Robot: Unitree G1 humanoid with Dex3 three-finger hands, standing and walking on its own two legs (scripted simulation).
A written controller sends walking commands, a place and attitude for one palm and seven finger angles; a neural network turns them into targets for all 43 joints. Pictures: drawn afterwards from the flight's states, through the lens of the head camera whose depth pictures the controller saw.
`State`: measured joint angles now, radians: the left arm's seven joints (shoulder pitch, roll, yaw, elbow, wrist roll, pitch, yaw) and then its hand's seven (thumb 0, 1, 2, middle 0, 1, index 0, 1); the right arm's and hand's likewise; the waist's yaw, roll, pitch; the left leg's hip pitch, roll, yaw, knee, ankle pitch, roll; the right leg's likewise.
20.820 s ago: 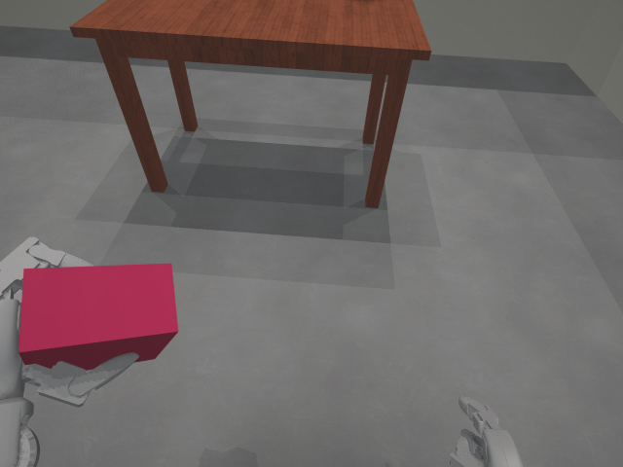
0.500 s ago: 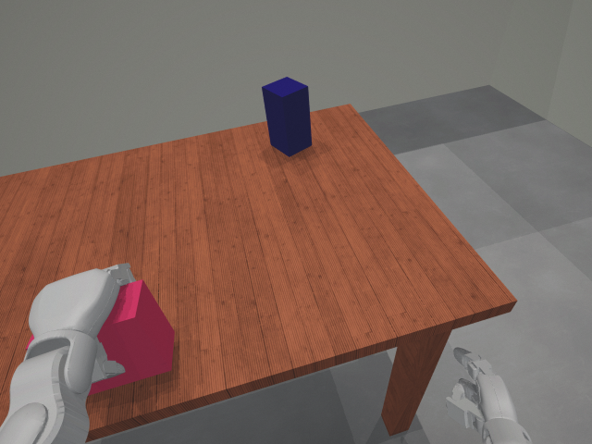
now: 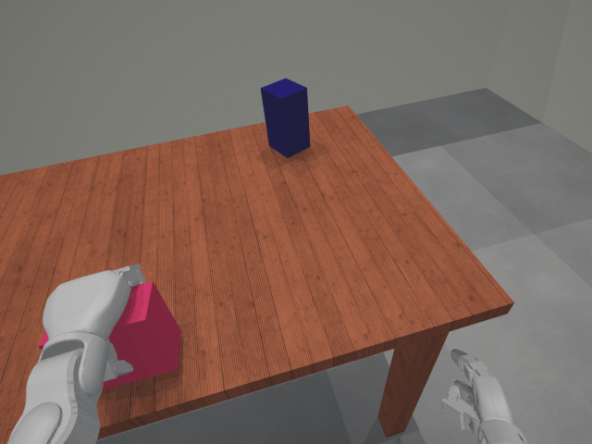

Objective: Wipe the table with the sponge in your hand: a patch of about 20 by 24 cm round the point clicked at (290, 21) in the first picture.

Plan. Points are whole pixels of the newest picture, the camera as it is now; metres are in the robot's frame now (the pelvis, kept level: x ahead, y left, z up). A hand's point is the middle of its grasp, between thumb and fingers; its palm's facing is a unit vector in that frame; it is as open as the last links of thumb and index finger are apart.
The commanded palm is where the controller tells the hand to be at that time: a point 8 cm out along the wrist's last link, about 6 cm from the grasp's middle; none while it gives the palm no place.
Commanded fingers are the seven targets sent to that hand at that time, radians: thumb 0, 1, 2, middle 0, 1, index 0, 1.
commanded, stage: lower the sponge onto the table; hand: left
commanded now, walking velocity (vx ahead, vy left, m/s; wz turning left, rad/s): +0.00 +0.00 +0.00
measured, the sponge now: (125, 345) +0.21 +0.28 +0.04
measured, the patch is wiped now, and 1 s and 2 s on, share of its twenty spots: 0.00 0.15 0.30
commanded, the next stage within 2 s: wipe forward along the first lane in 0.62 s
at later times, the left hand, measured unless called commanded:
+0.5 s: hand (116, 321) +0.22 +0.29 +0.07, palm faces +0.00 -0.09 -1.00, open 10.5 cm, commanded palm +0.19 +0.28 +0.14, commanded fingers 0.00 0.10 1.30 -1.20 -1.60 -1.20 -1.60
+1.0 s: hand (113, 305) +0.24 +0.31 +0.07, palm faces -0.01 -0.06 -1.00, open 10.5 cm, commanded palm +0.22 +0.30 +0.11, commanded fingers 0.00 0.10 1.30 -1.20 -1.60 -1.20 -1.60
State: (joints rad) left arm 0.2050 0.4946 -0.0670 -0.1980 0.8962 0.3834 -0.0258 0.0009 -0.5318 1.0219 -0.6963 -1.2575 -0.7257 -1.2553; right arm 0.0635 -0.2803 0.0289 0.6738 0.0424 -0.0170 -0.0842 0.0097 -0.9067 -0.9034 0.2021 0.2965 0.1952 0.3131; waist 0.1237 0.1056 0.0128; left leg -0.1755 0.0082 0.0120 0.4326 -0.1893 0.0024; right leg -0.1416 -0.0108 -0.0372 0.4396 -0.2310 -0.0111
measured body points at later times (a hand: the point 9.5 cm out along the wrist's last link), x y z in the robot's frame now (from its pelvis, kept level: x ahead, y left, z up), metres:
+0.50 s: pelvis +0.01 +0.00 +0.00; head -0.01 -0.04 +0.45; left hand +0.21 +0.29 +0.13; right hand +0.24 -0.22 -0.08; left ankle +0.03 +0.12 -0.74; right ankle +0.01 -0.12 -0.74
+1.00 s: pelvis +0.00 +0.00 +0.00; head -0.01 -0.04 +0.45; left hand +0.24 +0.31 +0.12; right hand +0.24 -0.22 -0.09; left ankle +0.03 +0.12 -0.74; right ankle +0.01 -0.12 -0.74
